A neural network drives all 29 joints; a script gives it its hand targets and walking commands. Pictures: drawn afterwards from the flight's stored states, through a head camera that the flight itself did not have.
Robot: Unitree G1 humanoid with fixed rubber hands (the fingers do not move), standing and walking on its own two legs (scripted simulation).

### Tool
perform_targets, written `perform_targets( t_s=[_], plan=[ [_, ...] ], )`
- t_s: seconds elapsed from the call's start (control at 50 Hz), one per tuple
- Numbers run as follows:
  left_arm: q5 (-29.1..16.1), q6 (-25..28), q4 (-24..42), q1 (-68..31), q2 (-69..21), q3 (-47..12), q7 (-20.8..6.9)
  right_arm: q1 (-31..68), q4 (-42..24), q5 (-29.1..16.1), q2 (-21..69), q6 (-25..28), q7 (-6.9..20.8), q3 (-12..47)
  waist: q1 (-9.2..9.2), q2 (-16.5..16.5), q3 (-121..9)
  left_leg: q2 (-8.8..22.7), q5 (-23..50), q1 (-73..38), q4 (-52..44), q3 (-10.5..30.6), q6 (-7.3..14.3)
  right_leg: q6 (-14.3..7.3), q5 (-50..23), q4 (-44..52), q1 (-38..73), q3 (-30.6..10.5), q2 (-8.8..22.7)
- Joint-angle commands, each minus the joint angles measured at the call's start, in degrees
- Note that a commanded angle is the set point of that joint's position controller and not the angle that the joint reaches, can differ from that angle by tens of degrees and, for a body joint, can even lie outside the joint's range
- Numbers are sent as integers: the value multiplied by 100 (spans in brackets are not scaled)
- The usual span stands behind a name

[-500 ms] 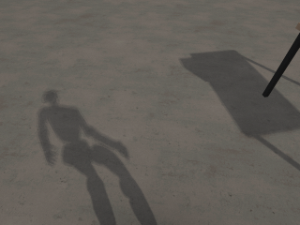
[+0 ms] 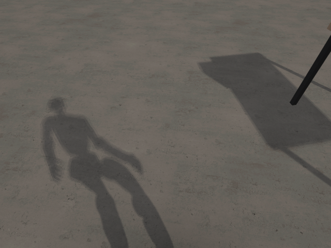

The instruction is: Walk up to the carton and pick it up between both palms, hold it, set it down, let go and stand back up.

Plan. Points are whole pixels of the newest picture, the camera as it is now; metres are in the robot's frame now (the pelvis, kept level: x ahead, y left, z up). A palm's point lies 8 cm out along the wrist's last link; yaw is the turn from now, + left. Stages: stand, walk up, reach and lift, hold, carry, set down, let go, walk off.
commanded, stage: stand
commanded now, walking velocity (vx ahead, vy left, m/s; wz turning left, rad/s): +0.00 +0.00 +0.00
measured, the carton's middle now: out of the picture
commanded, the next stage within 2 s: walk up in 1.80 s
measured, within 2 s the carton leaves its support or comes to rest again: neither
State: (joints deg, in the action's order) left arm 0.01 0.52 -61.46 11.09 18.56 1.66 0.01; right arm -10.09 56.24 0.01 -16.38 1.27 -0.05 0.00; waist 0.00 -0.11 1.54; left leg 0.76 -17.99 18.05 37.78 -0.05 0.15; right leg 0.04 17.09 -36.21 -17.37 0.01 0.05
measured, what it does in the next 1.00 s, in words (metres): stands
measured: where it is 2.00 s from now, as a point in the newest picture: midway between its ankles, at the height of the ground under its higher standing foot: outside the picture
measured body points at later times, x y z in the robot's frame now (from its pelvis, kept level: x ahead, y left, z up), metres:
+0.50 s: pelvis +0.00 +0.00 +0.00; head +0.01 +0.01 +0.45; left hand +0.06 +0.29 -0.14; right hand +0.09 -0.28 -0.13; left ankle +0.03 +0.12 -0.72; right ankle +0.03 -0.13 -0.72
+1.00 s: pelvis +0.01 +0.00 +0.01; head +0.01 +0.01 +0.46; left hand +0.06 +0.29 -0.13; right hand +0.10 -0.28 -0.12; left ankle +0.03 +0.12 -0.72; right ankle +0.03 -0.13 -0.72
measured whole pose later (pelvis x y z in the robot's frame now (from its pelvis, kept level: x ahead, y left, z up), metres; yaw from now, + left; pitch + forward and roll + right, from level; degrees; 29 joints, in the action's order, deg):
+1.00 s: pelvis +0.01 +0.00 +0.01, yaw +0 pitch -2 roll -1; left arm 0.0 0.5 -61.6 11.1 18.6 1.7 0.0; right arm -9.3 57.2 0.0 -16.4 1.3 0.0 0.0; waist 0.0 -0.1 1.5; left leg 0.8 -16.7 15.9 34.2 -0.1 0.2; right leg 0.1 15.8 -32.6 -15.2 0.0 0.0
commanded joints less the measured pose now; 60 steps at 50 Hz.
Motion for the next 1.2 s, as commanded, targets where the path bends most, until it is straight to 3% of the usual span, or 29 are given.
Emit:
perform_targets(
  t_s=[0.0,1.18],
  plan=[
    [73,170,269,-595,1231,163,31,522,-97,73,-1506,152,-79,-248,-54,272,29,622,388,-184,-1563,809,264,-293,-553,1077,289,-667,556],
    [65,162,261,-624,1219,142,29,599,7,46,-1484,144,-78,-214,-53,329,13,630,728,-442,-1858,698,157,-214,-935,1371,581,-621,591]
  ],
)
